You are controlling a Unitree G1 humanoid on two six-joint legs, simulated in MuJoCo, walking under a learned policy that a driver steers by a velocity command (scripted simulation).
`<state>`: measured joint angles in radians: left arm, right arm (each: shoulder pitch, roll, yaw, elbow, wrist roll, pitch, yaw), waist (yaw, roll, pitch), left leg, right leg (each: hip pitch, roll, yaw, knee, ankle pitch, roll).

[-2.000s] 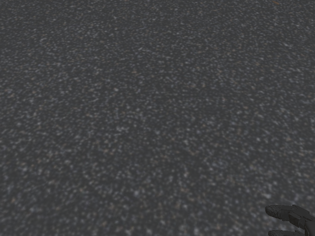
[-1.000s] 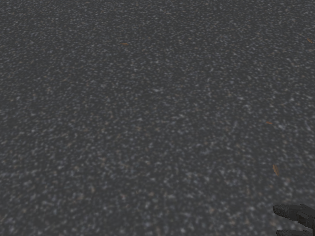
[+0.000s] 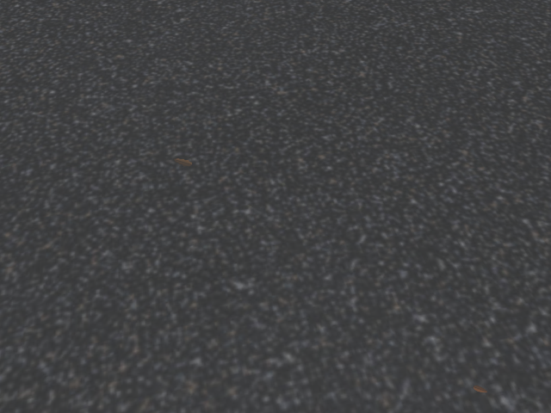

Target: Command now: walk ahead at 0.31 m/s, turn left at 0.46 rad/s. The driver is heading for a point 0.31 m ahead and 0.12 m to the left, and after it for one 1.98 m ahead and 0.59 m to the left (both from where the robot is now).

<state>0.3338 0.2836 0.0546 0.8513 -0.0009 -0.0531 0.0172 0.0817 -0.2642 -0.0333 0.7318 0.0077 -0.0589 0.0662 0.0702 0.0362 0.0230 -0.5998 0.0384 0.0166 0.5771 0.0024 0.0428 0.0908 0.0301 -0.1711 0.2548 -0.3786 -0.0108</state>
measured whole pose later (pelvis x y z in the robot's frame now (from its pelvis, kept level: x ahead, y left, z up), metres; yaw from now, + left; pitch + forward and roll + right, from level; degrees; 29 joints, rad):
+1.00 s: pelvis +0.14 +0.01 +0.01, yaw +31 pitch +1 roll -1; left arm 0.18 0.31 0.07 0.76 0.00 0.02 0.02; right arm 0.17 -0.26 -0.05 0.63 -0.02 0.04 0.00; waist 0.02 -0.04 0.04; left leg -0.26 -0.02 -0.01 0.52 -0.27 0.04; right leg -0.42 -0.07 -0.01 0.89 -0.51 0.07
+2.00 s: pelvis +0.16 +0.00 +0.01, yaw +32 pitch -1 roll +0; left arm 0.27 0.24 0.03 1.02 -0.02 -0.03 0.04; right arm 0.23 -0.23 -0.05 1.05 0.02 -0.02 -0.03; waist 0.00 0.00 0.00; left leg -0.23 -0.02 -0.03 0.58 -0.41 0.04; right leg -0.20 -0.01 0.01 0.57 -0.41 -0.03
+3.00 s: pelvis +0.57 +0.23 +0.01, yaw +32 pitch +1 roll -2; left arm 0.37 0.26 0.04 0.99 -0.01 -0.08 0.00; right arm 0.05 -0.25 -0.04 0.87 0.01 -0.08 0.01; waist 0.08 0.03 0.00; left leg -0.63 0.10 -0.02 0.57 0.08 0.00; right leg 0.03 0.07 -0.04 0.19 -0.25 -0.05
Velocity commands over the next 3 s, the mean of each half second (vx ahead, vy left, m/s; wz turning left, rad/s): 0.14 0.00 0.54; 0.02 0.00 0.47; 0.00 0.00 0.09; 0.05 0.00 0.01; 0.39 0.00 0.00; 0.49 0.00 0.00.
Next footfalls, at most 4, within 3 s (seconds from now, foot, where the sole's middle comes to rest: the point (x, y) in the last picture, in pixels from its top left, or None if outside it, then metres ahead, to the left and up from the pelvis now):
0.04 left None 0.20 0.10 -0.77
0.50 right None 0.27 -0.11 -0.77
0.90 left None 0.12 0.12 -0.77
1.24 right None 0.24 -0.10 -0.77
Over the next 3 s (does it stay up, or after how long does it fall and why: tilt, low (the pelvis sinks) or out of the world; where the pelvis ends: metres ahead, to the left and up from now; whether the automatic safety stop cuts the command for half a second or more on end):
stays up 0.57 0.23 0.01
